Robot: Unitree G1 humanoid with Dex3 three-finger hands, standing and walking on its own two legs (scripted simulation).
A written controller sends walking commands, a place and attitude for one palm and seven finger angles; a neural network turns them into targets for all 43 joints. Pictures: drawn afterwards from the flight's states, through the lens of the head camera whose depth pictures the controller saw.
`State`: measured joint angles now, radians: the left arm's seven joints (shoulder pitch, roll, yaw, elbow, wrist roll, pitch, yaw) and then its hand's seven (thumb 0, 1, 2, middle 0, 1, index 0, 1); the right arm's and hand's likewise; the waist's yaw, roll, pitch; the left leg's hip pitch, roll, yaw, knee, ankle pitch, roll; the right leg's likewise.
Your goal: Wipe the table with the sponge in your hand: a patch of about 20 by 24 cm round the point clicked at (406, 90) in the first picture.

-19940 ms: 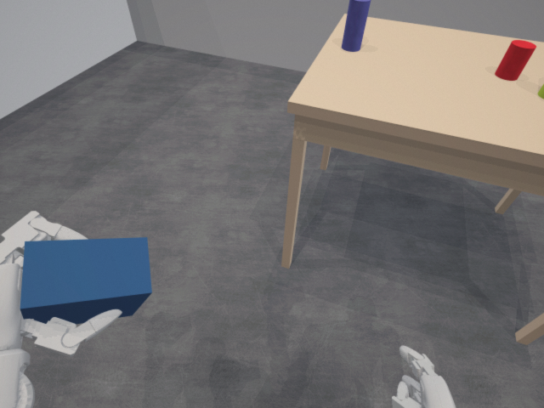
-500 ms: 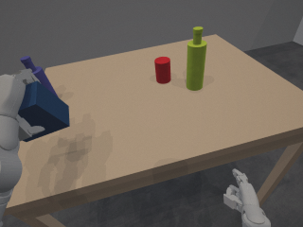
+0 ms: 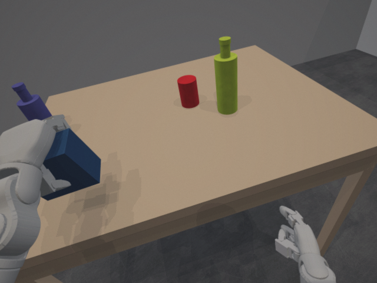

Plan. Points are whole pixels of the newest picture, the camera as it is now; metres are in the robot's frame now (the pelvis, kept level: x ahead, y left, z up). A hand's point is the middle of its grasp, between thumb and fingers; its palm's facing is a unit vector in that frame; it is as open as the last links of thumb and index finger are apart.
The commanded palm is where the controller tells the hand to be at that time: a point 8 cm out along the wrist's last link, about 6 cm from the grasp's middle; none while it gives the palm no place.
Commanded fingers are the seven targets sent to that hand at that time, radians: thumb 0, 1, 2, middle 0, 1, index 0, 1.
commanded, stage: move the sponge above the wiping area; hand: left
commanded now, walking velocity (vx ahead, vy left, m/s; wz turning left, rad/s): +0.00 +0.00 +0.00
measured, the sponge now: (63, 170) +0.25 +0.29 +0.17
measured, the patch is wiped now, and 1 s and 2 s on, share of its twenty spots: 0.00 0.00 0.00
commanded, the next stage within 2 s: none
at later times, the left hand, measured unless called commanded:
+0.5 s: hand (61, 177) +0.24 +0.30 +0.16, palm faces +0.13 -0.17 -0.98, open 10.2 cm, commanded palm +0.20 +0.30 +0.27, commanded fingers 0.00 0.10 1.30 -1.20 -1.60 -1.20 -1.60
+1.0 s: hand (68, 181) +0.24 +0.29 +0.15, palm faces +0.12 -0.13 -0.99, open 10.2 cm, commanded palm +0.21 +0.30 +0.26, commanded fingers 0.00 0.10 1.30 -1.20 -1.60 -1.20 -1.60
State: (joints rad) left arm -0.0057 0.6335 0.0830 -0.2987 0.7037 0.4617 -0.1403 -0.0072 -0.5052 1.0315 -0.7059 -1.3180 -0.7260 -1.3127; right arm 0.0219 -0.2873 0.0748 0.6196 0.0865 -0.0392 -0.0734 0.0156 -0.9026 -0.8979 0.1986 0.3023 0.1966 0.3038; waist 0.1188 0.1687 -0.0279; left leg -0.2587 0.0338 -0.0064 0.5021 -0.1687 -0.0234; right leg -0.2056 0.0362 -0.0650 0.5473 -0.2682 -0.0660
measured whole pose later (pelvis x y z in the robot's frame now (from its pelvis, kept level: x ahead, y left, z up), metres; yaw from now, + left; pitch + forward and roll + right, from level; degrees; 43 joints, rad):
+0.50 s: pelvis +0.01 +0.03 +0.00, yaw +0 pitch -4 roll +0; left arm 0.10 0.59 0.01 -0.37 0.73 0.44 -0.13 -0.01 -0.51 1.04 -0.71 -1.32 -0.73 -1.31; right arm 0.05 -0.29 0.04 0.62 0.07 -0.06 -0.11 0.02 -0.90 -0.90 0.20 0.30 0.19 0.32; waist 0.13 0.12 0.01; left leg -0.25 0.00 0.01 0.49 -0.17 0.00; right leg -0.19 0.00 -0.05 0.53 -0.27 -0.03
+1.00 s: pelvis +0.00 +0.03 +0.00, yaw +0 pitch -5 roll +0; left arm 0.05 0.58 -0.10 -0.33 0.81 0.44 -0.10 -0.01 -0.51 1.04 -0.71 -1.32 -0.73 -1.31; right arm 0.04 -0.28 0.05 0.64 0.06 -0.06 -0.12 0.02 -0.90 -0.90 0.20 0.30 0.13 0.28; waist 0.14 0.10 0.01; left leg -0.22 0.00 0.01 0.46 -0.15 0.00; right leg -0.17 0.00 -0.05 0.51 -0.25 -0.03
